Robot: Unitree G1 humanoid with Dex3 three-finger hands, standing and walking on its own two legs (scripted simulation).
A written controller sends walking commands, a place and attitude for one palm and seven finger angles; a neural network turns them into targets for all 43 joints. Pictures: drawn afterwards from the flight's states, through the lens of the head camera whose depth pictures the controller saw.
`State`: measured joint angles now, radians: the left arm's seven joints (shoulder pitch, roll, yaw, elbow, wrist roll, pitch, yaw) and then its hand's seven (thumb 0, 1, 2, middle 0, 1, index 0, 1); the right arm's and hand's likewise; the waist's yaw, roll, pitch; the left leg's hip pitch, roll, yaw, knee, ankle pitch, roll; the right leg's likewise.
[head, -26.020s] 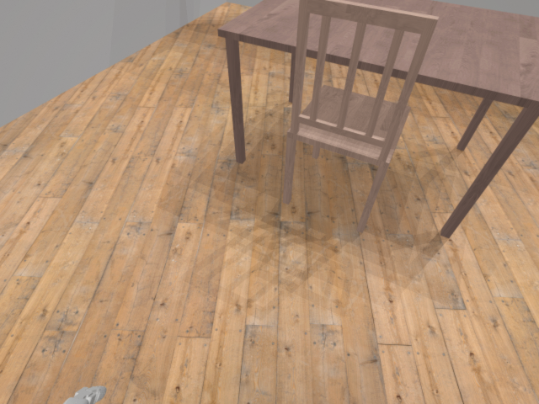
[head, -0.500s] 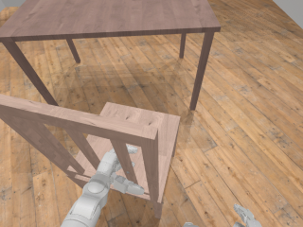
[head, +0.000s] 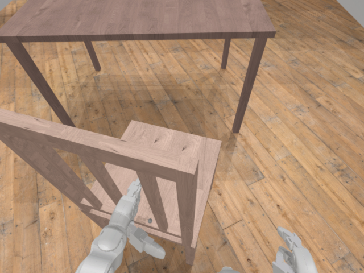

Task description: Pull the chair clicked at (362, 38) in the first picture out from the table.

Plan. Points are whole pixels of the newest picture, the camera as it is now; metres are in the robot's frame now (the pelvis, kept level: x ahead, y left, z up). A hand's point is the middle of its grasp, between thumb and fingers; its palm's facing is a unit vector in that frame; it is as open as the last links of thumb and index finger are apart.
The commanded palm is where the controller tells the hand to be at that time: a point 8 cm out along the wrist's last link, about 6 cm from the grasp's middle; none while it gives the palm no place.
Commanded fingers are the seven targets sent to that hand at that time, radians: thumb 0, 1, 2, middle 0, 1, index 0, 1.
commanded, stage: draw the fingers out of the gap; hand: left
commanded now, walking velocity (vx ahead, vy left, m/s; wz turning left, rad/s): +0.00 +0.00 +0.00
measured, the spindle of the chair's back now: (113, 192) +0.31 +0.17 -0.02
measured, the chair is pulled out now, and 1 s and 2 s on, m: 0.58 0.58 0.58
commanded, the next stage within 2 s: draw the hand back to the body in 0.64 s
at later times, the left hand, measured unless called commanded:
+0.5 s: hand (142, 261) +0.17 +0.09 -0.03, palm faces -0.20 -0.97 -0.11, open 17.5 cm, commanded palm +0.15 +0.14 -0.01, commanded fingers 0.00 -0.55 0.20 0.00 0.00 0.00 0.00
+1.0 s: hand (116, 260) +0.16 +0.12 +0.04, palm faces +0.04 -1.00 +0.02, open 17.5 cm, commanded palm +0.11 +0.17 +0.04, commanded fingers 0.00 -0.55 0.20 0.00 0.00 0.00 0.00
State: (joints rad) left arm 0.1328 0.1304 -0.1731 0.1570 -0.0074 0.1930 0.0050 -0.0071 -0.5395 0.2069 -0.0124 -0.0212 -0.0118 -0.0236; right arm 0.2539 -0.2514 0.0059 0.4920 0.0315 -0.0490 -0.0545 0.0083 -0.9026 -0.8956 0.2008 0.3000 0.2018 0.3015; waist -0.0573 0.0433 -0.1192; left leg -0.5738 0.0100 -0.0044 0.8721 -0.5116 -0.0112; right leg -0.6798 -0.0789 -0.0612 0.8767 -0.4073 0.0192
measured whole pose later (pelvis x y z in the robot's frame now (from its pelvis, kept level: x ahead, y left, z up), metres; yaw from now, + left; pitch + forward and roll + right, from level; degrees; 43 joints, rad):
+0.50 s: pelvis -0.01 +0.01 -0.02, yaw +1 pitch +12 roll +0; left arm 0.49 0.16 -0.25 -0.19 0.04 0.22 0.01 -0.01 -0.54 0.21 -0.01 0.00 -0.01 0.00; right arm 0.27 -0.23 0.03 0.39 0.03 -0.08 -0.08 0.01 -0.90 -0.90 0.20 0.30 0.20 0.30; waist -0.04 0.04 -0.15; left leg -0.64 0.00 -0.02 0.99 -0.56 0.00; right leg -0.73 -0.09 -0.07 0.97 -0.45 0.03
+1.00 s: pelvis -0.02 +0.01 -0.04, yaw +1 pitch +15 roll -1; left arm 0.70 0.12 -0.17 -0.45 -0.07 -0.27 0.03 -0.01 -0.54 0.21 0.00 0.00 0.00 0.00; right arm 0.25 -0.20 -0.01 0.41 0.04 -0.15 -0.04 0.01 -0.90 -0.90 0.20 0.30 0.20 0.30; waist 0.01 0.03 -0.18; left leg -0.82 0.01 -0.03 1.17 -0.63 0.00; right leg -0.90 -0.09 -0.07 1.13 -0.49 0.03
